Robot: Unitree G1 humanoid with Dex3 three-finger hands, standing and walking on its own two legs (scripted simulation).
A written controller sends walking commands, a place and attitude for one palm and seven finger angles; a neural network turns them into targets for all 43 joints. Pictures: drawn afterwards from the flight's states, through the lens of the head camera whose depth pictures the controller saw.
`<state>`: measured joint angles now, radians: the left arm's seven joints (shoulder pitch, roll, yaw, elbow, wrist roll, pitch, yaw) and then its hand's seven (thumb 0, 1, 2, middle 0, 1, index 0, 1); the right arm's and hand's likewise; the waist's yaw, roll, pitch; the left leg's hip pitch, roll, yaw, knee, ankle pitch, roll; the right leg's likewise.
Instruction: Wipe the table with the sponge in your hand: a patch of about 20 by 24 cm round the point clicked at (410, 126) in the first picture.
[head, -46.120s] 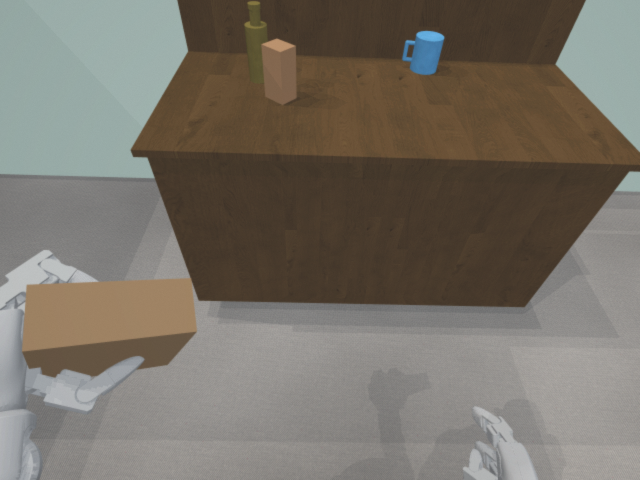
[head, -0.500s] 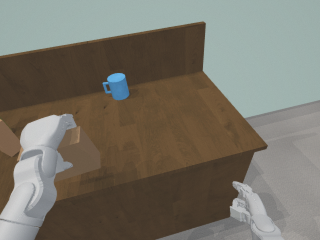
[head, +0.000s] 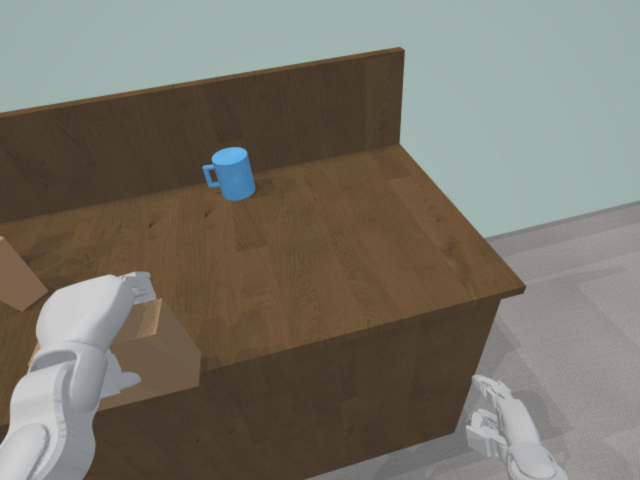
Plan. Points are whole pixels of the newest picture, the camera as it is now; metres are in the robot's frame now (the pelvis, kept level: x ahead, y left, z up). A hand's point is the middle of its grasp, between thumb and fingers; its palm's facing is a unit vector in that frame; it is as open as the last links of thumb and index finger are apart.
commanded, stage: bring the sponge back beside the body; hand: left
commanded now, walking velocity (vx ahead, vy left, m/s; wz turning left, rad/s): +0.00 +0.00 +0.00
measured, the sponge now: (133, 366) +0.20 +0.28 +0.06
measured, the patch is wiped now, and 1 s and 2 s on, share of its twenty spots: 0.90 0.90 0.90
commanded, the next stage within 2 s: step back with the hand held close in 0.60 s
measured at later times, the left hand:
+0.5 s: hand (108, 358) +0.19 +0.28 +0.11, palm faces +0.08 -0.12 -0.99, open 9.5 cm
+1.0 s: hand (132, 324) +0.21 +0.25 +0.15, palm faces +0.30 -0.88 -0.38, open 9.5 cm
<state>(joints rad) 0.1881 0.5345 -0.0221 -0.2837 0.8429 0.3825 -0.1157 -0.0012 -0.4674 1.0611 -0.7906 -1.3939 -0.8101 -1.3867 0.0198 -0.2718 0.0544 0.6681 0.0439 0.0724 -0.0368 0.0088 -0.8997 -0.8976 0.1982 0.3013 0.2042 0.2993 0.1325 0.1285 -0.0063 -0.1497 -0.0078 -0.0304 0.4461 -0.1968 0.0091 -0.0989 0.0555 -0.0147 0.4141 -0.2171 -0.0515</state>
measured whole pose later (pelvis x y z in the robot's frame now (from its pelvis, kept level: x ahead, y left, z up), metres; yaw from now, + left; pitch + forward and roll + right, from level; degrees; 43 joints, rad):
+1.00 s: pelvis +0.00 +0.02 -0.01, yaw +0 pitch +0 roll -2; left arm 0.47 0.40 0.29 -0.60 -0.06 -0.03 0.08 0.00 -0.47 1.06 -0.79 -1.40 -0.81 -1.39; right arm 0.23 -0.23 0.06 0.55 0.00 -0.01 -0.07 0.01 -0.90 -0.90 0.20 0.30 0.21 0.30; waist 0.02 -0.01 0.01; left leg -0.35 -0.03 -0.06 0.60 -0.26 0.03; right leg -0.27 0.05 -0.03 0.53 -0.26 -0.02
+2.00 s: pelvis -0.13 +0.04 -0.02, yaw -3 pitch +3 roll -1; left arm 0.48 0.45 0.38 -0.59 -0.06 -0.16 0.11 -0.01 -0.49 1.07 -0.80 -1.41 -0.82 -1.40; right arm 0.18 -0.20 0.01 0.58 0.02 -0.03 -0.06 0.01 -0.90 -0.90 0.20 0.30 0.21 0.30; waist -0.03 -0.05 0.00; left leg -0.39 -0.02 0.01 0.64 -0.28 0.04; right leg -0.45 0.02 0.06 0.82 -0.41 0.00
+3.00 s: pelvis -0.38 +0.00 -0.03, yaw +3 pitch -3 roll -2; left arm 0.38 0.30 0.29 -0.42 -0.06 -0.07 0.09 -0.01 -0.49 1.08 -0.80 -1.42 -0.82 -1.41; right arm 0.21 -0.20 0.03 0.71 0.01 -0.07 -0.04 0.01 -0.90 -0.90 0.20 0.30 0.21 0.30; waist -0.01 0.05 -0.01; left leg -0.37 0.04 -0.03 1.04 -0.47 0.04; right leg -0.43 0.02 -0.08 0.67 -0.19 -0.04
